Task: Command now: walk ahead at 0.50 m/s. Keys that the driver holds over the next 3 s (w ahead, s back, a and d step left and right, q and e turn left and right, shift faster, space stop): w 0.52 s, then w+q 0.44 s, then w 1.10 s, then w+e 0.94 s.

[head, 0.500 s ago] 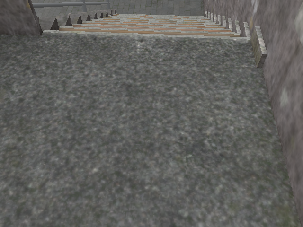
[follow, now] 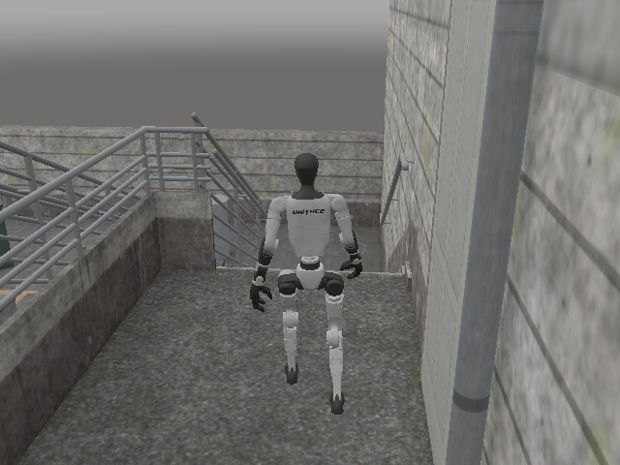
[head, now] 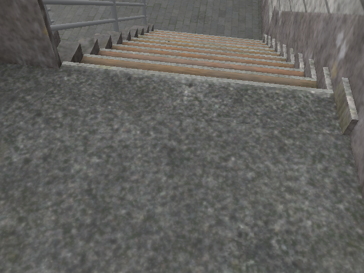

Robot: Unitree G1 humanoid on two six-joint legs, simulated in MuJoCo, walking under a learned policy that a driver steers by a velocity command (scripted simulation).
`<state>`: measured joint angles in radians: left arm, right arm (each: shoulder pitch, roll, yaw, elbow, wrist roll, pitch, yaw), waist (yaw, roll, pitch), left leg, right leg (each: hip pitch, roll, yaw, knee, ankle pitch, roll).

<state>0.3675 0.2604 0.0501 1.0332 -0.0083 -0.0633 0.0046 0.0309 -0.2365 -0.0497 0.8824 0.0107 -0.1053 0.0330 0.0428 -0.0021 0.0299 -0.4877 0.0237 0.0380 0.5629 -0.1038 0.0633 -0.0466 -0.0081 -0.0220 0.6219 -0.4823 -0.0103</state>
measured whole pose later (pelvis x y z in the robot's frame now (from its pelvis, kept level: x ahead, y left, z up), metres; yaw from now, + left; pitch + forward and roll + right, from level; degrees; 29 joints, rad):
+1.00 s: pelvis +0.53 -0.03 +0.01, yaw +12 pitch +0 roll -2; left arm 0.31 0.22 0.05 1.02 0.01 -0.10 0.02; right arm 0.12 -0.24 -0.08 0.89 0.02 -0.02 0.02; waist 0.06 0.03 0.02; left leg -0.66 0.10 -0.02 0.72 0.04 0.06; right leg 0.08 0.03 -0.27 0.21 -0.30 -0.02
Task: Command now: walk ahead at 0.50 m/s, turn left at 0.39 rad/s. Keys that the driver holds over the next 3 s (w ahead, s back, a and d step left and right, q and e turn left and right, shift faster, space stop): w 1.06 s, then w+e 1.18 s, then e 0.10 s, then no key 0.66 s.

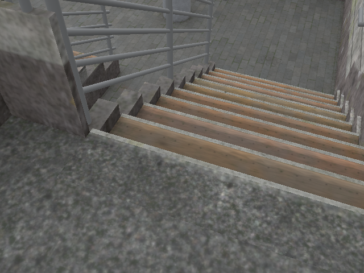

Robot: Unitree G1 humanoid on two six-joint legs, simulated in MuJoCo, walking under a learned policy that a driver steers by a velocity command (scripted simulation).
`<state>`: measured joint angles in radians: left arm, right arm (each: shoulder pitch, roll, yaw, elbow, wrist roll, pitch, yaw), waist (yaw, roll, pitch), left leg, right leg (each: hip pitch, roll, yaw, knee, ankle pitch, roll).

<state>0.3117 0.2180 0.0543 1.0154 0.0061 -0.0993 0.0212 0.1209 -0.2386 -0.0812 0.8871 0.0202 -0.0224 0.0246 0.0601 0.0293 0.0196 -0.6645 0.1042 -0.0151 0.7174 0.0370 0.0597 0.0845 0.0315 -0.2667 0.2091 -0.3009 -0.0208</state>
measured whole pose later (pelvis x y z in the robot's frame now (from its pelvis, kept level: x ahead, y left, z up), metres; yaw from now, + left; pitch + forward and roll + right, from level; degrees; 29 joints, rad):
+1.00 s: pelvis +0.61 +0.00 +0.01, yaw +4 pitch +0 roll -1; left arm 0.41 0.22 0.04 1.03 0.01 -0.08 -0.02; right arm 0.15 -0.23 -0.04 0.85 -0.02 -0.03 0.01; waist 0.03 0.03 0.03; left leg -0.62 0.10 0.02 0.79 -0.10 0.02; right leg -0.08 0.08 -0.06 0.28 -0.20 -0.07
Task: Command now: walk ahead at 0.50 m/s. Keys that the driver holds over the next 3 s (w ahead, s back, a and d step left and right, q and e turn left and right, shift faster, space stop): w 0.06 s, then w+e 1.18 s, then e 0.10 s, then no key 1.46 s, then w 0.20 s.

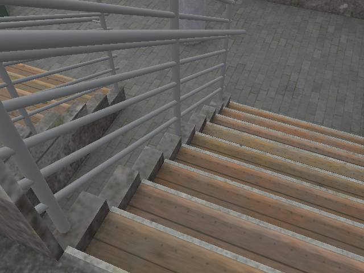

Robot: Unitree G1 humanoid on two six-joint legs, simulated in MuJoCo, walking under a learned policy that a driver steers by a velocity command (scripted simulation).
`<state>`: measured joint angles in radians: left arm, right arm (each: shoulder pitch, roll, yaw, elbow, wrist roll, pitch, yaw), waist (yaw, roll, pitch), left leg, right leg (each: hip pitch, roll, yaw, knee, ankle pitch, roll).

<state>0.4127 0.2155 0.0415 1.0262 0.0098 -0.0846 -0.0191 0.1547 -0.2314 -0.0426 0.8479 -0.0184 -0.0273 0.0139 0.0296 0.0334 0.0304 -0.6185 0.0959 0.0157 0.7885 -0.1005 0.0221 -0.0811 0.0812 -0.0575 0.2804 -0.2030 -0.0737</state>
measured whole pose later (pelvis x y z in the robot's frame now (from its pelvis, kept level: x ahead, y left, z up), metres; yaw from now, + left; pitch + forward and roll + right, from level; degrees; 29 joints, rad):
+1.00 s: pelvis +0.49 -0.16 -0.18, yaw -28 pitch +2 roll +0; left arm 0.42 0.24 0.07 1.02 0.09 -0.09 -0.07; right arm 0.35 -0.23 0.00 0.95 -0.06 -0.10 0.02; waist 0.00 0.02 -0.02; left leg -0.63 0.10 -0.04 1.70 -0.56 -0.02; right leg -0.33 0.07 -0.01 0.62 -0.32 -0.09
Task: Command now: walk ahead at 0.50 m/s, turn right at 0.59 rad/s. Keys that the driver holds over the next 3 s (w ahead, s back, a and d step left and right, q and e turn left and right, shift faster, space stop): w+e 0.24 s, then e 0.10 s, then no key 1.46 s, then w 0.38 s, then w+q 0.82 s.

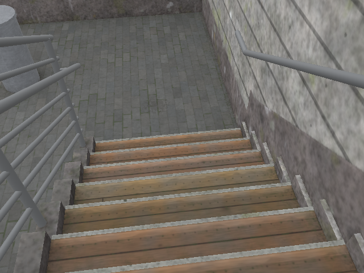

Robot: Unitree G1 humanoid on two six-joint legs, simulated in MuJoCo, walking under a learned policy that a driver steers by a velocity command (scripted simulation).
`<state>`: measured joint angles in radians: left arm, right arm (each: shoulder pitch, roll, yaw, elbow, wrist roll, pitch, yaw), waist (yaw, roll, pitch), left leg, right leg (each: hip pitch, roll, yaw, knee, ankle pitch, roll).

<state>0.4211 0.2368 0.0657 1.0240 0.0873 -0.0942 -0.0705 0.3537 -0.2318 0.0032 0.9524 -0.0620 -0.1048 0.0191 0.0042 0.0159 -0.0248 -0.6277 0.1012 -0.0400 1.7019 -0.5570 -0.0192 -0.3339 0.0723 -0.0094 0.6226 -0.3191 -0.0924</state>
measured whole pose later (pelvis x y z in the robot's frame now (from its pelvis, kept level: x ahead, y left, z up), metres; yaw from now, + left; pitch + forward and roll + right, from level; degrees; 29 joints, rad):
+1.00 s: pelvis +0.30 +0.02 -0.16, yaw -18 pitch +1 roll +0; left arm 0.14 0.25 0.04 0.94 -0.01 0.00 -0.04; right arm 0.24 -0.24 -0.03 0.96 0.00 -0.05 0.04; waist -0.01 -0.01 0.00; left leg -0.15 0.01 0.16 0.56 -0.42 0.03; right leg -0.35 -0.02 -0.05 0.62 -0.28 -0.01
